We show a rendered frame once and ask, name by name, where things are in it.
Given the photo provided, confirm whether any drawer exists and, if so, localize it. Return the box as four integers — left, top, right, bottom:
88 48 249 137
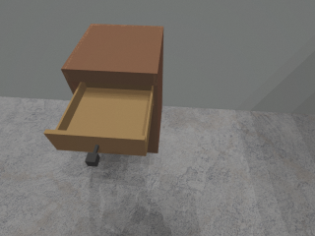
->
43 82 154 156

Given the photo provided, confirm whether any handle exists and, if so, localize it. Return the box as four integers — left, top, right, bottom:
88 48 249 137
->
85 145 100 167

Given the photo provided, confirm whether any cabinet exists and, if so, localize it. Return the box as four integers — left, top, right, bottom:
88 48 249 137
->
61 24 164 153

